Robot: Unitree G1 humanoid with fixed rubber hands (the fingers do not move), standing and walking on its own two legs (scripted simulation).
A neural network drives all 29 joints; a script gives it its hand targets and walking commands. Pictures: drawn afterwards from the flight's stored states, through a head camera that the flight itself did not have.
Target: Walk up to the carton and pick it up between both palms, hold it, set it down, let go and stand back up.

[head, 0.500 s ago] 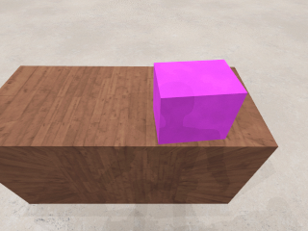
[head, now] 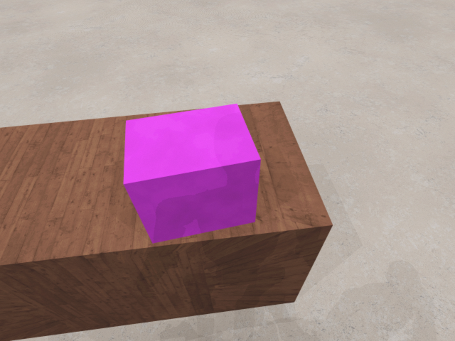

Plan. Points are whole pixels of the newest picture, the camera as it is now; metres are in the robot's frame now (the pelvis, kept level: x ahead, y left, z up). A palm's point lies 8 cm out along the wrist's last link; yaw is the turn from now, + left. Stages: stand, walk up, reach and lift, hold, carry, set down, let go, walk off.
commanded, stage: walk up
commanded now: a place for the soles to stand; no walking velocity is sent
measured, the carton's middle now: (194, 174) +0.52 +0.07 -0.03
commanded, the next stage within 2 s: none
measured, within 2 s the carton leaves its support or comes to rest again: neither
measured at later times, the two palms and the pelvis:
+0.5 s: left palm out of the picture +0.12 +0.22 -0.09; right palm out of the picture +0.11 -0.35 -0.18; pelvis +0.10 -0.08 -0.01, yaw -3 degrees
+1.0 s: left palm (119, 295) +0.28 +0.24 -0.12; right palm (376, 287) +0.27 -0.32 -0.17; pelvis +0.19 -0.05 -0.03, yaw -1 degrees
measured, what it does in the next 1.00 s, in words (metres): walks ahead: left foot, then right foot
